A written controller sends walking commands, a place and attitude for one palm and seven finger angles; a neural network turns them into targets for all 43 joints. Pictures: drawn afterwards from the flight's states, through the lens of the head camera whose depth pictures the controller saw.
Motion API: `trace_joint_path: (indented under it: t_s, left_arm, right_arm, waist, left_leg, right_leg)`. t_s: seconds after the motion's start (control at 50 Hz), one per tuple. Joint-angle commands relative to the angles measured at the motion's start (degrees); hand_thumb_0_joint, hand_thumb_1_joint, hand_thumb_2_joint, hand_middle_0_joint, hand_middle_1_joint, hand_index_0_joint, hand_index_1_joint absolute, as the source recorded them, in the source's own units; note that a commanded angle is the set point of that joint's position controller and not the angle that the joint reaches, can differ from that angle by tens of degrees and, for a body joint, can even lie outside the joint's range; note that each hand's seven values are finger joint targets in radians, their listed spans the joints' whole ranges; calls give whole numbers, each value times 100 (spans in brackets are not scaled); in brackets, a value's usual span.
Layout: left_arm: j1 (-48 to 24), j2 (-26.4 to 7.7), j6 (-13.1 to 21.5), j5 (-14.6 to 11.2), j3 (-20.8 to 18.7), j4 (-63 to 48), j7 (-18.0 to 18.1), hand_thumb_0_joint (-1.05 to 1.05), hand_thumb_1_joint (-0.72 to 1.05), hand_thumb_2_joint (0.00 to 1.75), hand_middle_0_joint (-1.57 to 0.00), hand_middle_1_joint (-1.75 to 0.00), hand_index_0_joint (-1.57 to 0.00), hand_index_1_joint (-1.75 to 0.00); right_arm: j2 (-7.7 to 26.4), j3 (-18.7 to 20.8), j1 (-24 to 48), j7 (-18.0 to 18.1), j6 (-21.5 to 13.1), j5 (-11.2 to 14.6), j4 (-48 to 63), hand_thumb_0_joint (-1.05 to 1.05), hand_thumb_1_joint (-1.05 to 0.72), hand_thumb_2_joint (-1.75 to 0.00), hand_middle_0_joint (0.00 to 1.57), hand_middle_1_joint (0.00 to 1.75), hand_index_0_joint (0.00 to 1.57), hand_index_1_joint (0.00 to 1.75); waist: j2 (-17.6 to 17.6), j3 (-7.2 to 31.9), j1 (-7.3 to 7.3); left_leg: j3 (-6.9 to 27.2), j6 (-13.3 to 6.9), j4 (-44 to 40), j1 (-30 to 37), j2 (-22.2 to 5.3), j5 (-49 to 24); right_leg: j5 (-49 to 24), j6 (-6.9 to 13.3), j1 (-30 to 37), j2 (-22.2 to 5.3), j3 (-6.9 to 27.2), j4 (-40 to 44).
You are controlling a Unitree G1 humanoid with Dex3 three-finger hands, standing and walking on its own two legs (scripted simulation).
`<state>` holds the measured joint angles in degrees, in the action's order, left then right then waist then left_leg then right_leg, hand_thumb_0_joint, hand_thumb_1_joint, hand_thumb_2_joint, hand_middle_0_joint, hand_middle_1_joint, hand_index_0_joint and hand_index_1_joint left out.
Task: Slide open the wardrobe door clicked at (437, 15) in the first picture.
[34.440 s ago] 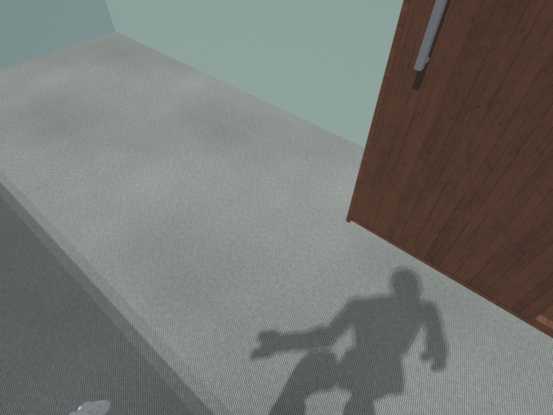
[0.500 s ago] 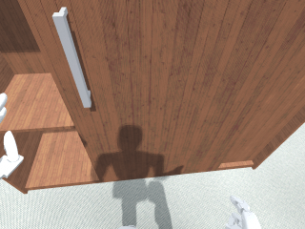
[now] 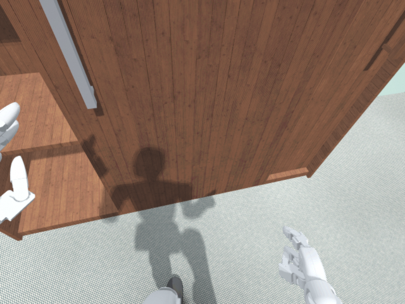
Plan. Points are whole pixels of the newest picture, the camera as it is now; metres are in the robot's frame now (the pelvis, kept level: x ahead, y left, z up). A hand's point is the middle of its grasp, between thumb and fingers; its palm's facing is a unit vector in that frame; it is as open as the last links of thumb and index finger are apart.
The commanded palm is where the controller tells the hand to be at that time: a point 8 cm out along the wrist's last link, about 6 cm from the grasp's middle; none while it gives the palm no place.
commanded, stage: stop stepping back and stand still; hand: left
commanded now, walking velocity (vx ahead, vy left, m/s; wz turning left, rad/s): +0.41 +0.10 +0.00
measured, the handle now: (71, 48) +0.53 +0.32 +0.18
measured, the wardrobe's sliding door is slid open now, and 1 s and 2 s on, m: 0.46 0.46 0.46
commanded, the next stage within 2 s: let the arm hang, fingers relaxed in 0.92 s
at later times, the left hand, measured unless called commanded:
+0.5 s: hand out of the picture +0.14 +0.28 +0.16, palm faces +0.45 -0.78 -0.43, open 7.4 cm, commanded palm +0.09 +0.31 +0.18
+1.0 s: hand out of the picture +0.16 +0.30 +0.15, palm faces +0.45 -0.77 -0.46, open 7.4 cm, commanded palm none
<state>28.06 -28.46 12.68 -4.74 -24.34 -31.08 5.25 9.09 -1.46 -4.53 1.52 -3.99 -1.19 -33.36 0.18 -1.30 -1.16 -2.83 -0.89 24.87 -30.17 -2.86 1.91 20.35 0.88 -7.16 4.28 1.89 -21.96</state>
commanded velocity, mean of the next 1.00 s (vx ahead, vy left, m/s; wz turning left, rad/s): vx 0.09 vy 0.01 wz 0.00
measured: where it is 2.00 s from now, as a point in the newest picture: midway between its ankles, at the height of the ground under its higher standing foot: outside the picture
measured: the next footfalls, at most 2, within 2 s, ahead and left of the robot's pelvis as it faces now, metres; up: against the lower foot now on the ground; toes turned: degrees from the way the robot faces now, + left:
left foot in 0.12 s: +0.03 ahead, +0.15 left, +0.00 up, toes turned +5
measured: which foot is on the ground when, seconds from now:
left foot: up 0.00-0.10, down 0.12-1.00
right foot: down 0.00-1.00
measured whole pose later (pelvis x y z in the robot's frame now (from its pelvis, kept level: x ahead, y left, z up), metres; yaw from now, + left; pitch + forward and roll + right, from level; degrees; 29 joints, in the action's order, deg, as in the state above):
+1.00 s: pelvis -0.03 +0.02 +0.00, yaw +3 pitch +1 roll +0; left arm 29.2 -22.9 10.2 -2.5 -22.6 -24.3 7.7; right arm 11.0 -0.7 -10.6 3.6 -6.1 -0.1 -34.6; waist 0.0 -0.1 -0.6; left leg -1.7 0.2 30.5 -17.9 -1.7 13.5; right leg 20.3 -0.9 -7.8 -0.6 -0.4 -27.2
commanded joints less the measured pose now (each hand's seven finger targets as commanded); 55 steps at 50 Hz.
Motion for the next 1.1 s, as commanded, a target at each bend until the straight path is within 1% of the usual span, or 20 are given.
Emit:
trace_joint_path:
  t_s: [0.0, 0.04, 0.08, 0.12, 0.14, 0.18, 0.24, 0.32, 0.34, 0.38, 0.4, 0.46, 0.5, 0.56, 0.62, 0.72, 0.78, 0.98, 1.0, 1.08]
  left_arm:
    - [795, -1082, 126, -79, -1143, -675, 261, 0, 90, 90, -20, -30, -20, -30]
    - [360, -982, -35, 9, -985, -647, 317, 0, 90, 90, -20, -30, -20, -30]
    - [-46, -703, -50, 105, -693, -350, 388, 0, 90, 90, -20, -30, -20, -30]
    - [-288, -656, 17, 173, -559, -278, 435, 0, 90, 90, -20, -30, -20, -30]
    - [-233, -848, 36, 147, -682, -477, 444, 0, 90, 90, -20, -30, -20, -30]
    - [-190, -520, 74, 158, -351, -767, 396, 0, 90, 90, -20, -30, -20, -30]
    - [-76, -700, 120, 232, -604, -1030, 429, 0, 90, 90, -20, -30, -20, -30]
    - [408, -562, 179, 245, -664, -602, 384, 0, 90, 90, -20, -30, -20, -30]
    - [530, -702, 183, 222, -826, -581, 381, 0, 90, 90, -20, -30, -20, -30]
    - [439, -501, 177, 150, -672, -422, 376, 0, 90, 90, -20, -30, -20, -30]
    - [89, -490, 178, 156, -656, -460, 413, 0, 90, 90, -20, -30, -20, -30]
    - [-945, -463, 216, 277, -432, -186, 463, 0, 90, 90, -20, -30, -20, -30]
    - [-1025, -317, 187, 332, -256, 28, 499, 0, 90, 90, -20, -30, -20, -30]
    - [-941, -349, 243, 310, -300, -505, 503, 0, 90, 90, -20, -30, -20, -30]
    - [-834, -528, 318, 282, -535, -787, 426, 0, 90, 90, -20, -30, -20, -30]
    - [-75, -402, 325, 241, -637, -637, 420, 0, 90, 90, -20, -30, -20, -30]
    - [26, -417, 250, 198, -631, -476, 389, 0, 90, 90, -20, -30, -20, -30]
    - [-101, -477, 129, 180, -558, -647, 385, 0, 90, 90, -20, -30, -20, -30]
    - [-400, 399, -751, 536, 1838, 3684, -323, 0, 90, 90, -20, -30, -20, -30]
    - [-727, 557, -1245, 613, 1894, 4769, -519, 0, 90, 90, -20, -30, -20, -30]
  right_arm:
    - [850, 380, -39, 200, -168, 192, 899, 0, -90, -90, 20, 30, 20, 30]
    - [914, 243, -51, 271, -194, 127, 820, 0, -90, -90, 20, 30, 20, 30]
    - [1092, 302, -299, 389, -310, 128, 663, 0, -90, -90, 20, 30, 20, 30]
    - [1204, 409, -450, 439, -451, 220, 653, 0, -90, -90, 20, 30, 20, 30]
    - [1200, 354, -346, 454, -513, 176, 676, 0, -90, -90, 20, 30, 20, 30]
    - [1196, 386, -401, 420, -596, 136, 682, 0, -90, -90, 20, 30, 20, 30]
    - [1220, 403, -319, 403, -687, 83, 693, 0, -90, -90, 20, 30, 20, 30]
    - [1124, 467, -443, 331, -627, 36, 644, 0, -90, -90, 20, 30, 20, 30]
    - [1134, 512, -488, 315, -589, 26, 645, 0, -90, -90, 20, 30, 20, 30]
    - [1079, 554, -544, 295, -473, 52, 530, 0, -90, -90, 20, 30, 20, 30]
    - [1102, 553, -605, 277, -455, 83, 490, 0, -90, -90, 20, 30, 20, 30]
    - [1011, 422, -519, 295, -539, 76, 355, 0, -90, -90, 20, 30, 20, 30]
    - [945, 383, -506, 361, -565, 64, 314, 0, -90, -90, 20, 30, 20, 30]
    - [1153, 450, -383, 399, -669, 112, 509, 0, -90, -90, 20, 30, 20, 30]
    - [1024, 351, -301, 353, -736, 61, 485, 0, -90, -90, 20, 30, 20, 30]
    - [942, 409, -493, 221, -804, 112, 516, 0, -90, -90, 20, 30, 20, 30]
    - [903, 387, -481, 192, -674, 128, 540, 0, -90, -90, 20, 30, 20, 30]
    - [930, 363, -272, 324, -503, 134, 742, 0, -90, -90, 20, 30, 20, 30]
    - [2114, 651, 2, -184, -622, 210, -455, 0, -90, -90, 20, 30, 20, 30]
    - [1735, 451, -152, -147, 77, 19, -364, 0, -90, -90, 20, 30, 20, 30]
  waist:
    - [-1246, 1073, -22]
    - [-226, 780, 148]
    - [256, 657, 170]
    - [-59, 906, 74]
    - [522, 1106, 89]
    - [1128, 1094, 67]
    - [1033, 583, 30]
    - [781, 627, 57]
    - [303, 791, 65]
    - [-1069, 369, 78]
    - [-1180, 218, 94]
    - [-539, -121, 223]
    - [-203, -3, 205]
    - [990, 147, 85]
    - [1068, 86, 108]
    - [10, 1007, 70]
    - [-115, 1283, 110]
    - [328, 949, 67]
    - [354, 555, 291]
    - [-11, 563, 18]
  left_leg:
    - [199, 153, 2407, 1376, 392, 1505]
    - [353, 56, 1309, 1073, 161, 1394]
    - [496, -80, 69, 1723, 40, 70]
    - [821, -215, 11, 2258, -215, -982]
    - [995, -224, -76, 2442, -283, -1396]
    - [1611, -95, -679, 2151, -536, -437]
    - [1790, -140, -1633, 815, -519, 2752]
    - [1124, 62, -1101, 384, -60, 3125]
    - [860, 50, -349, 602, 128, 2813]
    - [439, 61, 2257, 407, 390, 1862]
    - [446, 60, 3051, -95, 296, 1810]
    - [505, -65, 2099, 311, -205, 2024]
    - [-62, -116, 906, 1443, 121, 1623]
    - [1319, -523, -25, 2112, -613, 923]
    - [2151, -678, -846, 1132, -964, 1835]
    - [473, -171, 646, 1722, -137, -501]
    - [177, -75, 822, 1970, -62, -1319]
    - [391, -82, 282, 2175, -149, -977]
    - [535, -105, 1045, 1767, -378, -1657]
    - [1271, -481, 253, 720, -668, -94]
  right_leg:
    - [-2512, 533, -1525, -1906, 775, 617]
    - [-2300, 522, -1073, -1785, 782, 279]
    - [-2113, 111, -929, -1081, 320, -11]
    - [-2258, -139, -758, -648, 142, -119]
    - [-2127, -134, -746, -577, -37, -419]
    - [-565, -144, -533, -322, -181, -665]
    - [-1, -33, 131, -249, -263, -447]
    - [524, 193, 417, -345, -337, -2]
    - [1021, 364, 150, -649, -40, 275]
    - [1903, 1142, -858, -2031, 1830, 1201]
    - [1477, 1338, -766, -2423, 2164, 1212]
    - [390, 984, -981, -2223, 1235, 568]
    - [473, 657, -1295, -1655, 605, 130]
    - [-320, 13, -1607, -604, -197, -1168]
    - [105, -154, -878, -364, -391, -1511]
    - [-2258, 43, -104, -780, 103, -394]
    - [-3697, 40, 59, -997, 191, -517]
    - [-2225, -97, -288, -688, -128, -133]
    - [-2600, 3, -941, -1148, -381, -1169]
    - [-159, -35, -705, -755, -369, -1317]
